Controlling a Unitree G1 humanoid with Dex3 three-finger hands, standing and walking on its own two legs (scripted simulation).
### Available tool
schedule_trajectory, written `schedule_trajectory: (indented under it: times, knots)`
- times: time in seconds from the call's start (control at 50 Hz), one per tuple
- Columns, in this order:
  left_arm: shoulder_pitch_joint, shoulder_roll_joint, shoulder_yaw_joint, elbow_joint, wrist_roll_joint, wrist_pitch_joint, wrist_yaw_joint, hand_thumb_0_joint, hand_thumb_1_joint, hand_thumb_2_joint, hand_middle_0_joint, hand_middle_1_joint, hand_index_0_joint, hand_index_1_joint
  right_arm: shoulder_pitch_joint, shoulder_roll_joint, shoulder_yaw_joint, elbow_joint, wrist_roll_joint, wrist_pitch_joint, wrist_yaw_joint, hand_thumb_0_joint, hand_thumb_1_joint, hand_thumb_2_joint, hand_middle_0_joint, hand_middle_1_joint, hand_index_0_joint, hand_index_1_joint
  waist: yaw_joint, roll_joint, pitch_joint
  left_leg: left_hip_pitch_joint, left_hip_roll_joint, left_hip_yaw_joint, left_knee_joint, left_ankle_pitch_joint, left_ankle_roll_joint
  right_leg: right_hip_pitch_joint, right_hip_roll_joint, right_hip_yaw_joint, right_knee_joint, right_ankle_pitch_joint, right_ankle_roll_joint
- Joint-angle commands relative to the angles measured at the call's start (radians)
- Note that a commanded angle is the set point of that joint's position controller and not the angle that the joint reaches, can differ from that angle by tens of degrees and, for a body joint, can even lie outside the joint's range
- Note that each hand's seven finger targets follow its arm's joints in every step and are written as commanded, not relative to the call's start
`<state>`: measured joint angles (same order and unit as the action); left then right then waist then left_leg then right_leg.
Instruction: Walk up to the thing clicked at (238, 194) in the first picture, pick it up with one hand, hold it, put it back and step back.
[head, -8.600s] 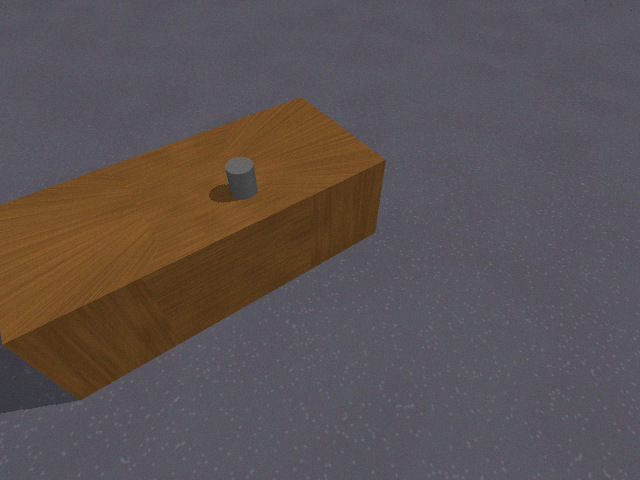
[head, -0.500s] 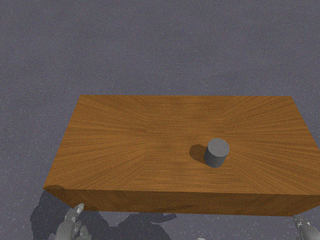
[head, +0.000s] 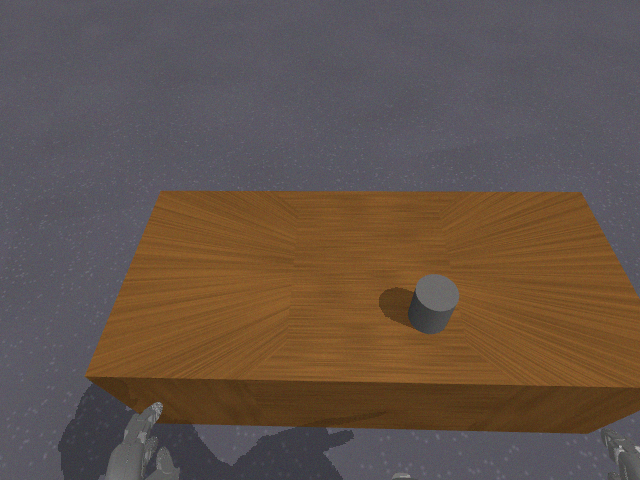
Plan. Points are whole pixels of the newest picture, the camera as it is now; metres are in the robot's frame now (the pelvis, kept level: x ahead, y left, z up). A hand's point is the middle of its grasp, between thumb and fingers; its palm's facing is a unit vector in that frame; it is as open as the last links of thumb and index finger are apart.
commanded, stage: go down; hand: right
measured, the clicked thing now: (432, 304) +0.51 -0.20 -0.28
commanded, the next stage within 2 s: approach in 1.32 s
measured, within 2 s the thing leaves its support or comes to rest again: neither
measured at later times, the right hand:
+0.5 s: hand (612, 394) +0.24 -0.33 -0.03, palm faces +0.22 +0.94 -0.25, open 17.5 cm
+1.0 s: hand (621, 344) +0.30 -0.35 -0.01, palm faces +0.20 +0.97 -0.14, open 17.6 cm
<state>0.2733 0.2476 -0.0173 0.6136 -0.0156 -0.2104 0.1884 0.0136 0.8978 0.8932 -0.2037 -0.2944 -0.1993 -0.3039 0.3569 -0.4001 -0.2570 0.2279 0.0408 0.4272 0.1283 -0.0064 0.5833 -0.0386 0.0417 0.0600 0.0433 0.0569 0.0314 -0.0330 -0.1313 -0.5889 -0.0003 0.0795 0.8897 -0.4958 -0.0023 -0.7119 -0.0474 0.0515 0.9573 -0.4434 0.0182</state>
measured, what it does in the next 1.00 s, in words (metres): stands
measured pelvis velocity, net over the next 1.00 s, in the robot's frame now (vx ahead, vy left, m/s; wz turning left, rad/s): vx -0.01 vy -0.01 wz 0.03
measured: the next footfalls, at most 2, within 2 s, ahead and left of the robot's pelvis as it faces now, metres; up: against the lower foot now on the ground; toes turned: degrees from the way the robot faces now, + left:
none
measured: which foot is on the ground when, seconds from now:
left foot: down 0.00-1.00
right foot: down 0.00-1.00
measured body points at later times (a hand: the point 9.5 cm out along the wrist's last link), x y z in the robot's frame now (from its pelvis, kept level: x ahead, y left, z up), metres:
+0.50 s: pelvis -0.02 +0.00 +0.00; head +0.03 -0.02 +0.45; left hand +0.12 +0.27 -0.08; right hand +0.23 -0.38 -0.01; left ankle -0.03 +0.12 -0.69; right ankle +0.02 -0.13 -0.69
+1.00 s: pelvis -0.01 -0.01 +0.00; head +0.07 -0.03 +0.44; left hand +0.07 +0.28 -0.10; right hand +0.29 -0.40 +0.00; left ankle -0.03 +0.12 -0.69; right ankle +0.02 -0.13 -0.69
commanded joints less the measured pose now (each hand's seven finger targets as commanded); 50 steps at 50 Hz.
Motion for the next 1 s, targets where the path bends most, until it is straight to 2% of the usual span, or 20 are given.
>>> schedule_trajectory:
  times: [0.0, 0.04, 0.06, 0.1, 0.12, 0.16, 0.18, 0.22, 0.24, 0.32, 0.44, 0.48, 0.52, 0.56, 0.62, 0.68, 0.78, 0.88, 0.9, 0.98]
  knots:
    - [-0.027, 0.147, 0.057, -0.136, 0.0, -0.06, 0.023, 0.0, 0.894, 0.893, -0.197, -0.297, -0.192, -0.301, 0.01, -0.216, -0.101, -0.166, -0.006, -0.029, -0.006, 0.0, 0.554, -0.049, 0.034, 0.056, 0.04, 0.056, 0.008, -0.061, -0.135, 0.013, -0.017, -0.013, -0.124, 0.324, 0.003, 0.196, 0.031, -0.011, -0.109, 0.31, -0.039]
    - [-0.027, 0.145, 0.053, -0.134, -0.001, -0.065, 0.027, 0.0, 0.887, 0.897, -0.197, -0.295, -0.191, -0.302, -0.009, -0.238, -0.12, -0.173, -0.003, -0.028, -0.006, 0.0, 0.561, -0.056, 0.03, 0.058, 0.038, 0.058, 0.006, -0.056, -0.123, 0.01, -0.014, -0.02, -0.133, 0.319, -0.001, 0.176, 0.032, -0.017, -0.102, 0.286, -0.042]
    - [-0.031, 0.145, 0.055, -0.133, 0.0, -0.065, 0.025, 0.0, 0.891, 0.894, -0.198, -0.297, -0.193, -0.302, 0.014, -0.21, -0.106, -0.142, -0.002, -0.025, -0.003, 0.0, 0.553, -0.06, 0.028, 0.059, 0.037, 0.059, 0.003, -0.043, -0.119, 0.013, -0.016, -0.017, -0.133, 0.302, 0.0, 0.174, 0.032, -0.015, -0.108, 0.273, -0.042]
    - [-0.031, 0.149, 0.057, -0.136, 0.0, -0.064, 0.028, 0.0, 0.892, 0.89, -0.198, -0.297, -0.194, -0.301, -0.011, -0.244, -0.126, -0.187, -0.001, -0.032, -0.003, 0.0, 0.548, -0.063, 0.027, 0.059, 0.037, 0.059, -0.003, -0.061, -0.12, 0.011, -0.016, -0.016, -0.133, 0.292, 0.002, 0.176, 0.034, -0.016, -0.113, 0.266, -0.038]
    - [-0.034, 0.151, 0.057, -0.135, 0.001, -0.065, 0.028, 0.0, 0.895, 0.89, -0.199, -0.297, -0.195, -0.301, -0.002, -0.217, -0.11, -0.16, 0.001, -0.029, 0.001, 0.0, 0.551, -0.064, 0.026, 0.061, 0.035, 0.061, -0.002, -0.047, -0.11, 0.0, -0.019, -0.01, -0.125, 0.273, 0.004, 0.175, 0.029, -0.01, -0.118, 0.256, -0.037]
    - [-0.043, 0.158, 0.059, -0.138, 0.001, -0.071, 0.029, 0.0, 0.888, 0.892, -0.201, -0.298, -0.196, -0.304, -0.07, -0.241, -0.125, -0.168, 0.003, -0.033, 0.0, 0.0, 0.531, -0.057, 0.033, 0.056, 0.039, 0.056, 0.011, -0.077, -0.083, -0.028, -0.019, -0.012, -0.136, 0.204, 0.008, 0.157, 0.028, -0.005, -0.133, 0.181, -0.037]
    - [-0.041, 0.157, 0.058, -0.134, 0.002, -0.074, 0.031, 0.0, 0.891, 0.893, -0.203, -0.299, -0.198, -0.304, -0.131, -0.289, -0.156, -0.217, 0.004, -0.048, -0.004, 0.0, 0.552, -0.057, 0.03, 0.057, 0.038, 0.057, 0.009, -0.097, -0.095, -0.028, -0.018, -0.014, -0.137, 0.184, 0.01, 0.162, 0.027, -0.001, -0.141, 0.16, -0.037]
    - [-0.045, 0.158, 0.054, -0.124, 0.004, -0.08, 0.035, 0.0, 0.887, 0.891, -0.203, -0.299, -0.198, -0.304, -0.19, -0.304, -0.166, -0.188, 0.008, -0.068, -0.004, 0.0, 0.55, -0.052, 0.035, 0.055, 0.04, 0.055, 0.02, -0.09, -0.069, -0.037, -0.015, -0.019, -0.147, 0.146, 0.008, 0.155, 0.027, 0.0, -0.147, 0.113, -0.041]
    - [-0.048, 0.154, 0.048, -0.119, 0.003, -0.086, 0.036, 0.0, 0.89, 0.89, -0.203, -0.299, -0.199, -0.304, -0.193, -0.276, -0.154, -0.133, 0.013, -0.075, -0.001, 0.0, 0.561, -0.049, 0.035, 0.055, 0.041, 0.055, 0.029, -0.066, -0.062, -0.046, -0.015, -0.022, -0.147, 0.135, 0.006, 0.149, 0.025, 0.001, -0.146, 0.098, -0.042]
    - [-0.034, 0.183, 0.059, -0.082, 0.009, -0.094, 0.048, 0.0, 0.888, 0.89, -0.205, -0.3, -0.201, -0.304, -0.38, -0.373, -0.222, -0.164, 0.043, -0.146, 0.018, 0.0, 0.573, -0.047, 0.035, 0.054, 0.04, 0.054, 0.023, -0.113, -0.133, -0.022, -0.009, -0.033, -0.133, 0.188, 0.009, 0.208, 0.023, 0.002, -0.148, 0.152, -0.038]
    - [-0.019, 0.185, 0.049, -0.029, 0.01, -0.087, 0.045, 0.0, 0.882, 0.896, -0.205, -0.299, -0.199, -0.305, -0.554, -0.407, -0.251, 0.135, 0.066, -0.219, 0.096, 0.0, 0.498, -0.041, 0.052, 0.046, 0.048, 0.046, 0.034, -0.075, -0.129, -0.004, -0.005, -0.041, -0.146, 0.238, 0.004, 0.168, 0.023, -0.006, -0.136, 0.189, -0.041]
    - [-0.01, 0.196, 0.052, -0.025, 0.013, -0.081, 0.037, 0.0, 0.885, 0.896, -0.204, -0.298, -0.197, -0.305, -0.588, -0.433, -0.267, 0.224, 0.067, -0.243, 0.133, 0.0, 0.499, -0.034, 0.057, 0.044, 0.051, 0.044, 0.02, -0.095, -0.125, -0.012, -0.006, -0.039, -0.147, 0.215, 0.01, 0.156, 0.023, -0.007, -0.144, 0.175, -0.039]
    - [0.007, 0.201, 0.055, -0.023, 0.014, -0.072, 0.029, 0.0, 0.877, 0.901, -0.204, -0.296, -0.195, -0.305, -0.606, -0.445, -0.278, 0.283, 0.07, -0.268, 0.168, 0.0, 0.527, -0.039, 0.051, 0.048, 0.048, 0.048, -0.001, -0.082, -0.164, 0.012, -0.01, -0.034, -0.144, 0.244, 0.015, 0.188, 0.021, -0.006, -0.152, 0.222, -0.038]
    - [0.016, 0.208, 0.059, -0.023, 0.017, -0.06, 0.017, 0.0, 0.879, 0.9, -0.203, -0.296, -0.195, -0.304, -0.63, -0.466, -0.295, 0.369, 0.07, -0.299, 0.199, 0.0, 0.523, -0.042, 0.05, 0.048, 0.048, 0.048, 0.0, -0.07, -0.143, 0.001, -0.015, -0.029, -0.133, 0.262, 0.016, 0.175, 0.017, -0.001, -0.151, 0.247, -0.039]
    - [0.042, 0.213, 0.066, -0.024, 0.021, -0.041, 0.002, 0.0, 0.877, 0.901, -0.2, -0.294, -0.192, -0.303, -0.703, -0.535, -0.339, 0.375, 0.069, -0.368, 0.227, 0.0, 0.542, -0.048, 0.043, 0.051, 0.044, 0.051, -0.02, -0.095, -0.212, 0.017, -0.016, -0.031, -0.113, 0.319, 0.021, 0.203, 0.014, 0.001, -0.14, 0.333, -0.039]
    - [0.058, 0.211, 0.068, -0.035, 0.021, -0.023, -0.009, 0.0, 0.881, 0.902, -0.196, -0.294, -0.19, -0.301, -0.67, -0.533, -0.352, 0.436, 0.068, -0.423, 0.247, 0.0, 0.546, -0.047, 0.043, 0.05, 0.044, 0.05, -0.019, -0.066, -0.227, 0.031, -0.019, -0.035, -0.108, 0.355, 0.021, 0.195, 0.017, -0.006, -0.132, 0.365, -0.045]
    - [0.08, 0.232, 0.074, -0.028, 0.022, 0.0, -0.02, 0.0, 0.879, 0.909, -0.194, -0.294, -0.186, -0.303, -0.751, -0.561, -0.368, 0.437, 0.08, -0.507, 0.275, 0.0, 0.56, -0.041, 0.046, 0.049, 0.044, 0.049, -0.013, -0.099, -0.289, 0.001, -0.024, -0.04, -0.1, 0.351, 0.028, 0.246, 0.012, -0.004, -0.129, 0.398, -0.042]
    - [0.088, 0.236, 0.07, -0.019, 0.024, 0.014, -0.023, 0.0, 0.894, 0.905, -0.195, -0.297, -0.19, -0.302, -0.822, -0.592, -0.374, 0.468, 0.078, -0.569, 0.282, 0.0, 0.603, -0.049, 0.035, 0.055, 0.038, 0.055, -0.001, -0.108, -0.241, -0.011, -0.02, -0.049, -0.115, 0.321, 0.028, 0.216, 0.018, -0.015, -0.136, 0.328, -0.049]
    - [0.092, 0.243, 0.071, -0.014, 0.024, 0.016, -0.024, 0.0, 0.891, 0.909, -0.195, -0.298, -0.189, -0.304, -0.851, -0.585, -0.364, 0.486, 0.078, -0.579, 0.285, 0.0, 0.607, -0.044, 0.038, 0.053, 0.039, 0.053, 0.014, -0.105, -0.242, -0.033, -0.023, -0.046, -0.117, 0.304, 0.03, 0.231, 0.014, -0.01, -0.142, 0.315, -0.047]
    - [0.104, 0.251, 0.071, 0.005, 0.026, 0.023, -0.025, 0.0, 0.897, 0.905, -0.194, -0.298, -0.19, -0.302, -0.961, -0.663, -0.388, 0.499, 0.077, -0.625, 0.286, 0.0, 0.611, -0.044, 0.035, 0.055, 0.038, 0.055, 0.019, -0.124, -0.229, -0.027, -0.015, -0.054, -0.127, 0.291, 0.028, 0.2, 0.02, -0.015, -0.141, 0.269, -0.051]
